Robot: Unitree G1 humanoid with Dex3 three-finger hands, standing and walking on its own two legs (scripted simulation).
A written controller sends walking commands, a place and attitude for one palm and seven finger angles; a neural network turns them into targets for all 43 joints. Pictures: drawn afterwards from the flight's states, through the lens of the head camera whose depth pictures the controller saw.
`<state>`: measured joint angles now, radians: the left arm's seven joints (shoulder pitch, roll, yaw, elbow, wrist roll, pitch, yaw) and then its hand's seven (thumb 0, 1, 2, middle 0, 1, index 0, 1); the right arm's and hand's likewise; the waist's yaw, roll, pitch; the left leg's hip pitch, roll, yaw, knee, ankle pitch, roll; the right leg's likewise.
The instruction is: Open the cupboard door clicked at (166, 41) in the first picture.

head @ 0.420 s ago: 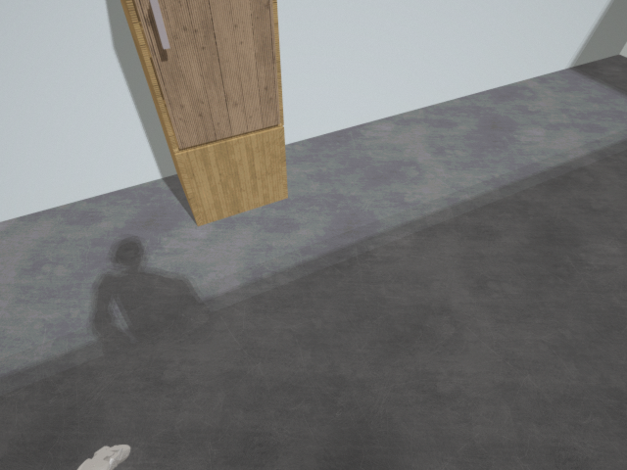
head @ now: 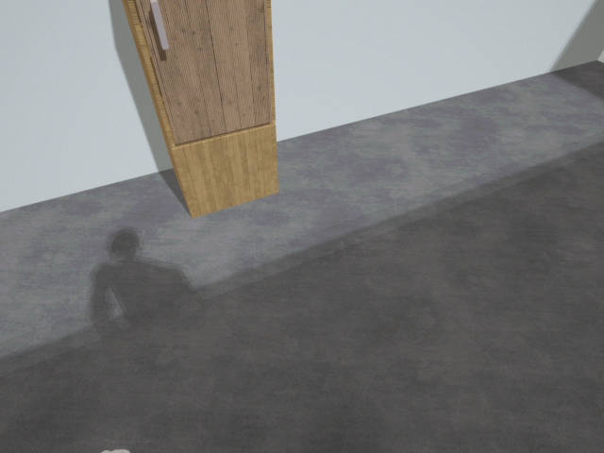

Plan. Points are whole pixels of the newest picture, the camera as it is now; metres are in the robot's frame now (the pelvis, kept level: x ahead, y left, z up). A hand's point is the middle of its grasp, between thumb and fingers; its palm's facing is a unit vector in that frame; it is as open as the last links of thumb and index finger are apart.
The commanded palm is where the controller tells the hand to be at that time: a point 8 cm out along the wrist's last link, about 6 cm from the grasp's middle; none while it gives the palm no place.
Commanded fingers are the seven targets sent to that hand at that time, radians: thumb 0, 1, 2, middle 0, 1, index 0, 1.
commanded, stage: stand and wait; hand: left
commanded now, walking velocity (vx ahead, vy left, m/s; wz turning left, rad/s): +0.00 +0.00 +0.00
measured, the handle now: (158, 23) +1.19 +0.50 +0.08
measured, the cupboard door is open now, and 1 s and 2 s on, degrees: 0 0 0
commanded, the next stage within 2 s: look at it before walking up in 0.46 s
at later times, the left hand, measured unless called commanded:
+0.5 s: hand out of the picture +0.06 +0.24 -0.15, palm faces -0.03 -0.94 -0.34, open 7.4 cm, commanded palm none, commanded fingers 0.00 0.90 0.90 -0.20 -0.30 -0.20 -0.30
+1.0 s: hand out of the picture +0.05 +0.25 -0.15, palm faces -0.04 -0.94 -0.33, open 7.4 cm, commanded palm none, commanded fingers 0.00 0.90 0.90 -0.20 -0.30 -0.20 -0.30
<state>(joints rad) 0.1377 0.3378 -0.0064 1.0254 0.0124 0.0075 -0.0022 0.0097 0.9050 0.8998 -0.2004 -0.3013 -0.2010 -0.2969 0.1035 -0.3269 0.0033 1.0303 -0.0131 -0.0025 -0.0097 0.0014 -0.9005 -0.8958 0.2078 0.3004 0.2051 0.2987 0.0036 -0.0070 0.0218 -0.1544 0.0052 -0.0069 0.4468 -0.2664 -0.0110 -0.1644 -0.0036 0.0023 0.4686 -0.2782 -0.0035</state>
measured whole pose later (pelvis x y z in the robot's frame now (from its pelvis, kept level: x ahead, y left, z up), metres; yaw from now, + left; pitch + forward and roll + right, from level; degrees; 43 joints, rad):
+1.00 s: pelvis -0.02 +0.00 +0.01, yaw +0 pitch -2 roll +0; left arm 0.14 0.34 -0.01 1.10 0.01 0.00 -0.01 0.01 0.91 0.90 -0.20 -0.30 -0.20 -0.30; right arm 0.13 -0.33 0.00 1.12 -0.01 -0.01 0.00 0.00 -0.90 -0.90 0.21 0.30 0.20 0.30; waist 0.00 -0.01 0.03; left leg -0.15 0.01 0.00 0.38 -0.20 -0.01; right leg -0.16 0.00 0.01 0.39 -0.21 0.00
